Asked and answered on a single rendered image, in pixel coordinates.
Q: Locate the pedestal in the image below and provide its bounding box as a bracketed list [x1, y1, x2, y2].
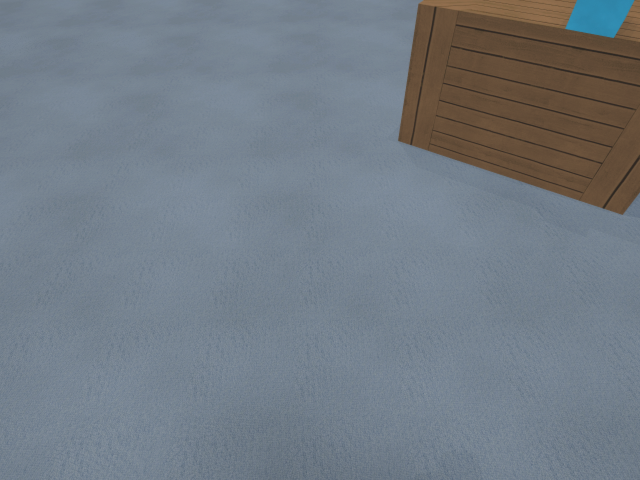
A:
[398, 0, 640, 215]

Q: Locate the carton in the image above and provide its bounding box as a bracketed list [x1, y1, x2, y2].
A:
[565, 0, 634, 38]

